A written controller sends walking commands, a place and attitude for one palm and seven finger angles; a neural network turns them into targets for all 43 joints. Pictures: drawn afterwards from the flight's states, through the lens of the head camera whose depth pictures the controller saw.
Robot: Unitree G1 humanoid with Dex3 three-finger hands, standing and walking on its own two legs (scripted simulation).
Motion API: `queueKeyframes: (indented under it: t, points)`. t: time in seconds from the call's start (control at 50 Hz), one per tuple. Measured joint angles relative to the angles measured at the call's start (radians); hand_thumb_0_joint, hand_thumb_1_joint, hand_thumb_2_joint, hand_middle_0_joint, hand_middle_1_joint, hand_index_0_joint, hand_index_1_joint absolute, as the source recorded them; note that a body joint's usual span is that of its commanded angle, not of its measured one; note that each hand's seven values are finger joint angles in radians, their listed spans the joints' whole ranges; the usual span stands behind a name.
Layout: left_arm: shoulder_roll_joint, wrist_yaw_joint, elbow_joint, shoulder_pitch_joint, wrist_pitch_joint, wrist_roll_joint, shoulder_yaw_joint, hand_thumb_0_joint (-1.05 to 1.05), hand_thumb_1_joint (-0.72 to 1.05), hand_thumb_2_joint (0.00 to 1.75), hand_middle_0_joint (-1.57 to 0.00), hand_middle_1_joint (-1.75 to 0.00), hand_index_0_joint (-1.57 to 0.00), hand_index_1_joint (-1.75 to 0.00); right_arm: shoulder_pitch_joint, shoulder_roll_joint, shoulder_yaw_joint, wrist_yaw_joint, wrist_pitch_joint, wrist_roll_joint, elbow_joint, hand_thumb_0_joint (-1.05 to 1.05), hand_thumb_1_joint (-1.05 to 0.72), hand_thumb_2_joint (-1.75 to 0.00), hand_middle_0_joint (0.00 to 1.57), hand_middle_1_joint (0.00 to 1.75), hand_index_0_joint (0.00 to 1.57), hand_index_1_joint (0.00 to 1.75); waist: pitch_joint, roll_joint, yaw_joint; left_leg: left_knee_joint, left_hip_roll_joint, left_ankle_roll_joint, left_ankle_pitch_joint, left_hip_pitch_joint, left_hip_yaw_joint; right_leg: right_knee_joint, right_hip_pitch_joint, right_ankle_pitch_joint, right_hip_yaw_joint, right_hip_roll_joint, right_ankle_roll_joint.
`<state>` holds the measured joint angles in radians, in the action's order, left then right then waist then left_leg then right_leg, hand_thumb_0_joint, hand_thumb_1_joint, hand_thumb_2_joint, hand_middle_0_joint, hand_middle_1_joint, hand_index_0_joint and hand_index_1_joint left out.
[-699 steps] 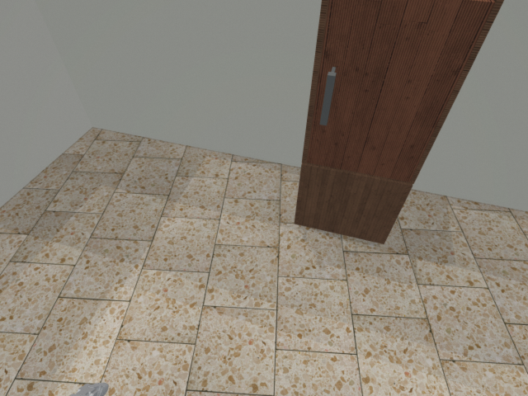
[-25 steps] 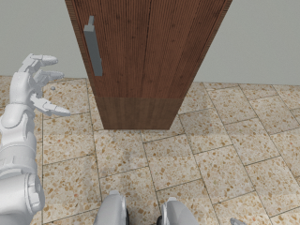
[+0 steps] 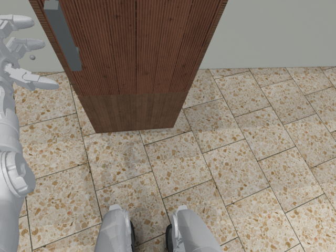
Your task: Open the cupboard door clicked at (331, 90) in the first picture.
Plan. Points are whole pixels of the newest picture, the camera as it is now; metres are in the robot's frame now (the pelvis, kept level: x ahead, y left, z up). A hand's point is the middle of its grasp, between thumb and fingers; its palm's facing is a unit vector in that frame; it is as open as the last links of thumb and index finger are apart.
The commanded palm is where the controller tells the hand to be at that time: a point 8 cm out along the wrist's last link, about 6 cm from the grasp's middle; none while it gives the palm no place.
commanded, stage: move the hooked fingers beside the handle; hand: left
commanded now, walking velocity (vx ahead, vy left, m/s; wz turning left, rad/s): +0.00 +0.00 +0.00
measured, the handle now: (66, 33) +0.59 +0.19 +0.07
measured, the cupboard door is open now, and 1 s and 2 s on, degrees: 0 0 0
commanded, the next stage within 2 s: slide the fingers in behind the handle in 0.94 s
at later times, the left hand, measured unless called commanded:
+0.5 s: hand (27, 52) +0.53 +0.25 +0.07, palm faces +0.06 -1.00 -0.02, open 14.0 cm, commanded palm +0.52 +0.28 +0.06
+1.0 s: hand (37, 56) +0.53 +0.24 +0.07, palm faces +0.05 -1.00 -0.03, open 14.0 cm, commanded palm +0.52 +0.27 +0.06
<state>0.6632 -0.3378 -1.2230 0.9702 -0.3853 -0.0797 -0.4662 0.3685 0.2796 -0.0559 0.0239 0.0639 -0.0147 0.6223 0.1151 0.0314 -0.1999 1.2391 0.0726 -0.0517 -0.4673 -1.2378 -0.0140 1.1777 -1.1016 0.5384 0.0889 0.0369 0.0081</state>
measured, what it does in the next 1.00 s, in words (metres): stands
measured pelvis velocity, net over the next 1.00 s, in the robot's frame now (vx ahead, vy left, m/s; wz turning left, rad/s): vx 0.00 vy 0.00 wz -0.01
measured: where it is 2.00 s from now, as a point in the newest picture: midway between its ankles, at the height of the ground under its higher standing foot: outside the picture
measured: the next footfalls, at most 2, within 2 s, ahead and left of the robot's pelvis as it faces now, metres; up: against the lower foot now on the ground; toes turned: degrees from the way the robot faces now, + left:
none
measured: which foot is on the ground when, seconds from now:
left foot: down 0.00-1.00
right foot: down 0.00-1.00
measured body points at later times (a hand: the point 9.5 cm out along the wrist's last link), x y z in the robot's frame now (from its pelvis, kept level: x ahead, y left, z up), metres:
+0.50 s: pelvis +0.01 +0.00 +0.00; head +0.17 +0.04 +0.42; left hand +0.52 +0.31 +0.08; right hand +0.01 -0.27 -0.10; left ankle +0.05 +0.09 -0.63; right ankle +0.01 -0.12 -0.63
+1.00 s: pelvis +0.00 +0.00 +0.00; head +0.16 +0.03 +0.42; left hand +0.52 +0.29 +0.07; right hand +0.00 -0.26 -0.10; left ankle +0.05 +0.09 -0.63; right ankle +0.01 -0.12 -0.63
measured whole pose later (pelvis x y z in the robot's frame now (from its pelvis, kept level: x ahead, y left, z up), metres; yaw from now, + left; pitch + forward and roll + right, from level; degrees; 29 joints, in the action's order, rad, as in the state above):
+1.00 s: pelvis +0.00 +0.00 +0.00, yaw +0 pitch +26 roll -5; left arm 0.65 -0.31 -1.23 0.96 -0.36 -0.07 -0.46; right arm 0.39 0.26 -0.06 0.00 0.11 -0.01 0.61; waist 0.12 0.05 -0.20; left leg 1.23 0.08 -0.05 -0.47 -1.22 -0.01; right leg 1.16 -1.09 0.54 0.08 0.05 0.01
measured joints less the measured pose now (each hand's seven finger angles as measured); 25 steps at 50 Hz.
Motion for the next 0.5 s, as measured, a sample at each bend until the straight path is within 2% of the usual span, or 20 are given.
queueKeyframes:
  t: [0.18,0.3,0.4,0.5]
  points:
    - [0.049,-0.003,0.001,0.038,0.017,0.022,-0.035,-0.01,-0.50,0.30,-0.30,-1.19,-0.30,-1.20,0.017,-0.003,-0.005,-0.010,0.018,-0.005,-0.009,0.01,-0.90,-0.90,0.20,0.30,0.20,0.30,-0.006,0.005,-0.019,0.018,0.014,0.007,-0.010,-0.032,0.005,0.012,-0.032,0.004,0.002,0.014,0.007]
    - [0.052,-0.022,0.005,-0.006,0.040,0.015,-0.048,-0.01,-0.50,0.30,-0.30,-1.19,-0.30,-1.20,0.027,-0.005,-0.010,-0.014,0.029,0.002,-0.020,0.01,-0.90,-0.90,0.20,0.30,0.20,0.30,-0.007,0.007,-0.010,0.007,0.018,0.008,-0.011,-0.020,0.001,0.000,-0.023,0.002,-0.003,0.018,0.007]
    - [0.039,-0.018,0.040,-0.015,0.018,0.007,-0.049,-0.01,-0.50,0.30,-0.30,-1.19,-0.30,-1.20,0.017,-0.010,-0.006,-0.014,0.021,0.002,-0.007,0.01,-0.90,-0.90,0.20,0.30,0.20,0.30,-0.006,-0.001,-0.001,0.009,0.016,0.010,-0.012,-0.020,0.008,-0.003,-0.017,0.003,0.004,0.018,0.009]
    - [0.033,-0.017,0.028,0.012,0.017,0.003,-0.009,-0.01,-0.50,0.30,-0.30,-1.19,-0.30,-1.20,0.002,-0.009,-0.001,-0.015,0.020,0.002,0.000,0.01,-0.90,-0.90,0.20,0.30,0.20,0.30,0.000,-0.002,0.002,0.008,0.010,0.009,-0.012,-0.016,0.018,-0.009,-0.006,0.005,0.014,0.014,0.008]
